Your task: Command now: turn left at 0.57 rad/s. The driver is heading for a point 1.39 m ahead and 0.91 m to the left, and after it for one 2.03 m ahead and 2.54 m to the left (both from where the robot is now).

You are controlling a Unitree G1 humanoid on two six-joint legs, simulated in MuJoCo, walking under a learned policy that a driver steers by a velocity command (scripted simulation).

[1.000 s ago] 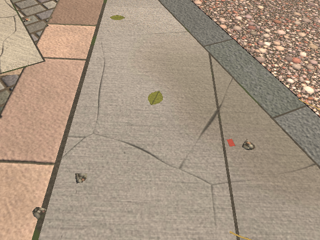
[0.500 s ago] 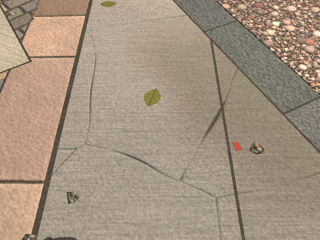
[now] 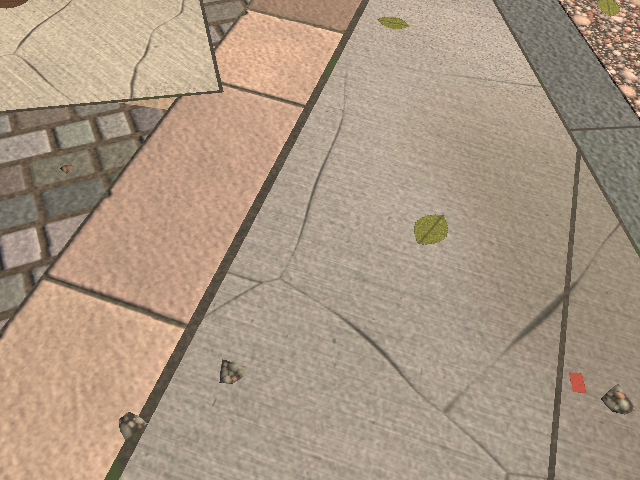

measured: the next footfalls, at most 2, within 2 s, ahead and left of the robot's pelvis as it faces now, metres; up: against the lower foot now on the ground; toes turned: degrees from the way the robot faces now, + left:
right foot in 0.24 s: +0.08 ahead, -0.15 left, +0.00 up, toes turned +14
left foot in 0.66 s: +0.00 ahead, +0.12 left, +0.00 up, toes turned +26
